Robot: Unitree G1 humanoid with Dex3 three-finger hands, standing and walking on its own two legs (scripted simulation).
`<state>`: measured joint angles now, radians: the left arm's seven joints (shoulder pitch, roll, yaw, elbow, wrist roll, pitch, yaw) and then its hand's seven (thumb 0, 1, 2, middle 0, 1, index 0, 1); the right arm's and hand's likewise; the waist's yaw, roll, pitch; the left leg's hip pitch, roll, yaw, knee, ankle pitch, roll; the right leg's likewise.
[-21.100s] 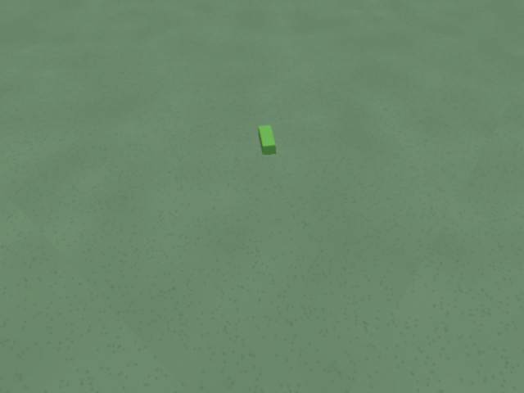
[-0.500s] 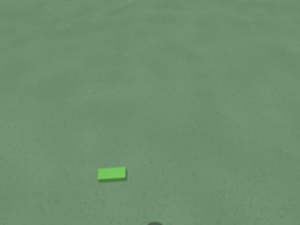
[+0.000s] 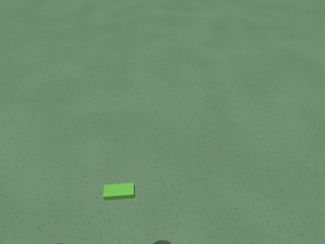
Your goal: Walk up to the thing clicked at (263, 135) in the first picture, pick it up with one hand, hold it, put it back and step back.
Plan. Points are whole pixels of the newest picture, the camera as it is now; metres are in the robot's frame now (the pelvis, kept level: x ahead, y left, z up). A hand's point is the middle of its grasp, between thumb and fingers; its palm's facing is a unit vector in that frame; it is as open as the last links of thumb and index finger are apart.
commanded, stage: stand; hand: left
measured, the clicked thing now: (119, 191) +0.51 +0.25 -0.75
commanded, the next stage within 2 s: walk up in 0.86 s
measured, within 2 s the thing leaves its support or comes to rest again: neither
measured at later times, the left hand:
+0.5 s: hand out of the picture +0.08 +0.26 -0.16, palm faces -0.03 -0.94 -0.34, open 7.4 cm
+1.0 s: hand out of the picture +0.08 +0.27 -0.16, palm faces +0.00 -0.93 -0.38, open 7.4 cm
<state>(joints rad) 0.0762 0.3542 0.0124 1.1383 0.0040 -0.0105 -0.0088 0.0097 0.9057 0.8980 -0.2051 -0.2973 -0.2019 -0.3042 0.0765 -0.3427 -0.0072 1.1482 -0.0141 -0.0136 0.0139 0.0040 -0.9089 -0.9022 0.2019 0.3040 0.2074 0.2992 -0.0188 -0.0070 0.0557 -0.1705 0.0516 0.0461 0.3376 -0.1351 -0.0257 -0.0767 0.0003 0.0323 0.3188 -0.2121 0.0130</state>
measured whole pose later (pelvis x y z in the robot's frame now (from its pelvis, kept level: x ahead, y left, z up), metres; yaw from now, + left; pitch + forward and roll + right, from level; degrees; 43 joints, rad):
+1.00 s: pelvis -0.01 +0.00 -0.01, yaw +0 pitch -1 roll +0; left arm 0.08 0.39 0.04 1.04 -0.01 0.02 0.01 0.01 0.91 0.90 -0.21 -0.30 -0.20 -0.30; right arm 0.03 -0.35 -0.03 1.08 0.00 0.02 0.01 0.00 -0.91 -0.90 0.20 0.30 0.21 0.30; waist 0.00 -0.02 0.13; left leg -0.24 0.04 0.05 0.42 -0.15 -0.01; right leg -0.22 -0.01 0.02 0.55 -0.28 -0.01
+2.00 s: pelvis -0.28 -0.02 -0.02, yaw +1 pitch -2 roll +1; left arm 0.22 0.35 0.06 0.88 0.04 0.02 0.02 0.01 0.90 0.90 -0.21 -0.30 -0.21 -0.30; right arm 0.10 -0.40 -0.05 0.86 0.00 0.08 0.00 0.00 -0.91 -0.90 0.20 0.30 0.21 0.30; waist 0.03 0.06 0.15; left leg -0.48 -0.09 -0.15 1.13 -0.48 -0.01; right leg -0.28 0.00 0.03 0.64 -0.32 -0.01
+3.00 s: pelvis -0.32 -0.01 +0.00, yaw +2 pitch -2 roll +0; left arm 0.09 0.35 0.03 1.08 0.00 -0.02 0.00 0.01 0.91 0.90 -0.20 -0.30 -0.20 -0.30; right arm 0.09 -0.33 -0.03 1.07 -0.02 -0.02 0.01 0.00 -0.91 -0.90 0.20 0.30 0.21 0.30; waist 0.00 0.00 0.06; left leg -0.10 0.00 -0.01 0.40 -0.26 -0.01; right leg -0.15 0.00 0.06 0.41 -0.22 0.02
